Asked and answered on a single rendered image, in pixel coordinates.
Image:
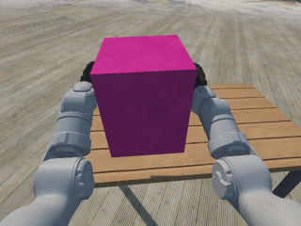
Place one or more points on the robot left forearm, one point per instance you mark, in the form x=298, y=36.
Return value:
x=73, y=124

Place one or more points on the left robot upper arm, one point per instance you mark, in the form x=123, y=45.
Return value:
x=61, y=184

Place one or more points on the table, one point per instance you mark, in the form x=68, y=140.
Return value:
x=274, y=137

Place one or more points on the robot left hand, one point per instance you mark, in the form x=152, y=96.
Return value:
x=86, y=73

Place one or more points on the robot right hand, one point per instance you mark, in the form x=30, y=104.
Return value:
x=200, y=77

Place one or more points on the robot right forearm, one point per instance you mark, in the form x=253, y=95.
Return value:
x=224, y=136

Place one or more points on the carton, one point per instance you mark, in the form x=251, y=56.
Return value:
x=144, y=89

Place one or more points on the right robot upper arm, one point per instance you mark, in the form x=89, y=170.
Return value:
x=245, y=182

